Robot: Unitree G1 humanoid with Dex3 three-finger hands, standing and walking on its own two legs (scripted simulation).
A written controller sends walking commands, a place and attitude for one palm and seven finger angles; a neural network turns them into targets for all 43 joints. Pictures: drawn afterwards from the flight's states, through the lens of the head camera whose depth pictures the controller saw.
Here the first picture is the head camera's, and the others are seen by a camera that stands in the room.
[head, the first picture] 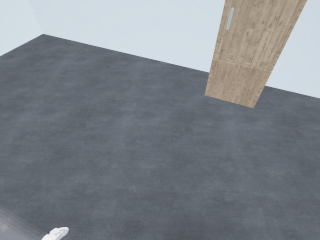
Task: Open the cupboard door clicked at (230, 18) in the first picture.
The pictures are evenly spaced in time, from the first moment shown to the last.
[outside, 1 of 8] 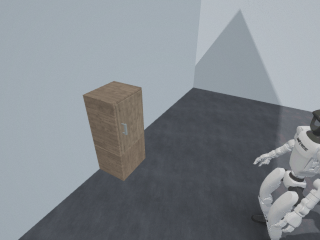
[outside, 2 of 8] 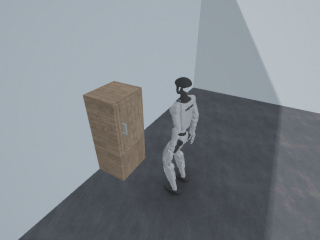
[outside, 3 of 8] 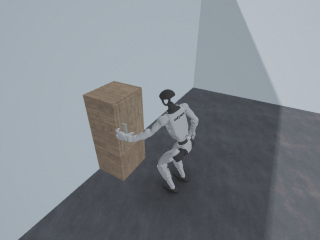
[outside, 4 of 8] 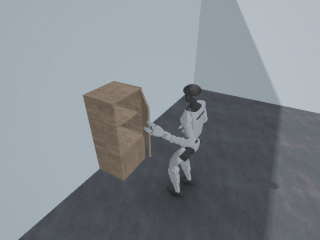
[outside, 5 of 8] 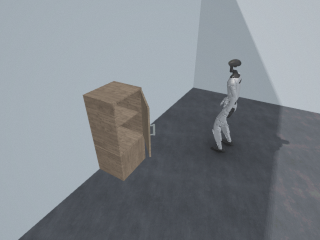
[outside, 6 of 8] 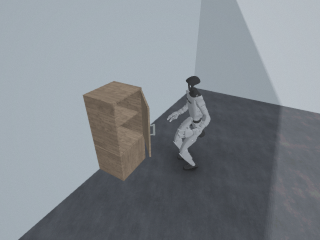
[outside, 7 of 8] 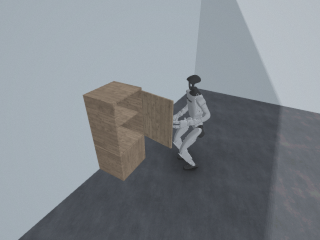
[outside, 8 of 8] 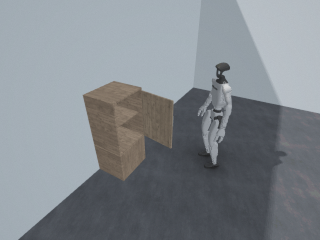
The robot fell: no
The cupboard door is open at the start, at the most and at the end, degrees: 0 82 82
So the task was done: yes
